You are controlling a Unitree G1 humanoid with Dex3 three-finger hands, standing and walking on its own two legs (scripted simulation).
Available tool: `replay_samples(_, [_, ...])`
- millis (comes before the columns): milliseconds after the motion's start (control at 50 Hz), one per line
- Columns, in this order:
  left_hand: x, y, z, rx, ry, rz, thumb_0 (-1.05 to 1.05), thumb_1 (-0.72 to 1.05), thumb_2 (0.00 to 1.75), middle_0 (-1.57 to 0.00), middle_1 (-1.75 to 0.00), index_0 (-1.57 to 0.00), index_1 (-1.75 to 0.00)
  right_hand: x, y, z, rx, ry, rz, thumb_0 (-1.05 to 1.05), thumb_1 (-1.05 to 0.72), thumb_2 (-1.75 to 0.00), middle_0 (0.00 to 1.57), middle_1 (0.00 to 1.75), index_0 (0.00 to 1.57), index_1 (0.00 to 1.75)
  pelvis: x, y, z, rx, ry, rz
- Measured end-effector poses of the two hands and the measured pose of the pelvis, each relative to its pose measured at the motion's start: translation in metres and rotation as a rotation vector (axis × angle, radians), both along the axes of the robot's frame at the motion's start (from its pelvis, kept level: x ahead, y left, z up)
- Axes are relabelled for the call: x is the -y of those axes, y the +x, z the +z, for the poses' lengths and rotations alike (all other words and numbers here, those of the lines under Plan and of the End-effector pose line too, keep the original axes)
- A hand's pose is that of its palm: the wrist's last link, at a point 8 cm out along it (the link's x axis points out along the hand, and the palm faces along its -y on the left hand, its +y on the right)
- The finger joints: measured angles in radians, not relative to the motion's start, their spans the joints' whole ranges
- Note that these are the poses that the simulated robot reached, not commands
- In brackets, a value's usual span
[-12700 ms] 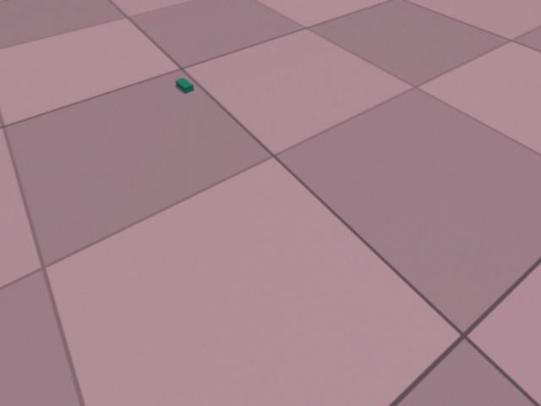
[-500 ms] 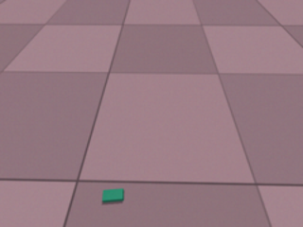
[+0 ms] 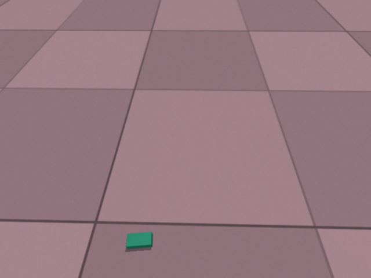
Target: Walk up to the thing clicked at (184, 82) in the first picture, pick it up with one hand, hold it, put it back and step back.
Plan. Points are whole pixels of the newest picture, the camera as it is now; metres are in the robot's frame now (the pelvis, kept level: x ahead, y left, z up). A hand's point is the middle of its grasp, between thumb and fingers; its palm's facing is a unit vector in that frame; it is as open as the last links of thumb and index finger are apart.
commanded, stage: stand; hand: left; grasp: from above
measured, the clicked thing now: (139, 240) +0.44 +0.26 -0.76
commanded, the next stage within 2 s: rise first in 0.80 s
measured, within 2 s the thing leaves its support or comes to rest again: neither
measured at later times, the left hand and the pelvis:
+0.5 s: hand out of the picture +0.07 +0.25 -0.16, palm faces -0.03 -0.94 -0.34, open 7.4 cm; pelvis +0.00 +0.00 +0.00, yaw +0 degrees
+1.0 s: hand out of the picture +0.10 +0.24 -0.16, palm faces +0.05 -0.94 -0.33, open 7.5 cm; pelvis -0.01 +0.00 +0.00, yaw +2 degrees
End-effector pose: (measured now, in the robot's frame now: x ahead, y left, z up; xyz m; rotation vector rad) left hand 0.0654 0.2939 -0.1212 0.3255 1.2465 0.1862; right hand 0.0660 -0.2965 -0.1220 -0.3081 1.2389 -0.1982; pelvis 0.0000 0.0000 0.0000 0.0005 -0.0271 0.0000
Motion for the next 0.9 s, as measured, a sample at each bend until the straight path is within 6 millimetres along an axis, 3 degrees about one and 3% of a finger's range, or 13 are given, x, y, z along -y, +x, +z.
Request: replay_samples(900, [0.0017,-0.0008,0.0015,0.006,0.005,0.004,0.01,0.91,0.9,-0.21,-0.3,-0.21,-0.3,0.0028,-0.0013,-0.0003,0.002,0.002,0.001,0.01,-0.91,-0.89,0.2,0.3,0.2,0.3,0.0036,-0.0009,0.0002,0.004,0.0,0.002])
